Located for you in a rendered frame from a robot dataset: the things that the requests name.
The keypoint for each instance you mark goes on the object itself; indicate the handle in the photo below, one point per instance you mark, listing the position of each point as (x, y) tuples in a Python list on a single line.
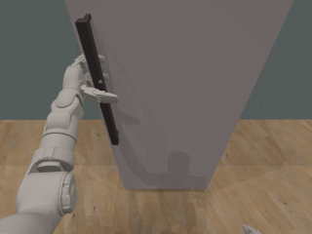
[(91, 54)]

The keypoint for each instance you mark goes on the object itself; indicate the right robot hand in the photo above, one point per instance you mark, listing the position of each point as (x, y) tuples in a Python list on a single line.
[(249, 230)]

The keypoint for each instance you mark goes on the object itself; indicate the left robot hand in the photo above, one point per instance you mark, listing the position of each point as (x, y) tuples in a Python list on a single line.
[(75, 79)]

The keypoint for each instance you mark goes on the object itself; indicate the left robot forearm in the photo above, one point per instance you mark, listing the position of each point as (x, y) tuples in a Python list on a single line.
[(57, 145)]

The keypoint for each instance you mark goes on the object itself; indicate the left robot upper arm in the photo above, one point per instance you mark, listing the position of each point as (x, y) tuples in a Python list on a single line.
[(44, 199)]

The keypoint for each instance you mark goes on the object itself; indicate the fridge door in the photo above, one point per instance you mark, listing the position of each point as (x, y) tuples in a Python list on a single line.
[(183, 72)]

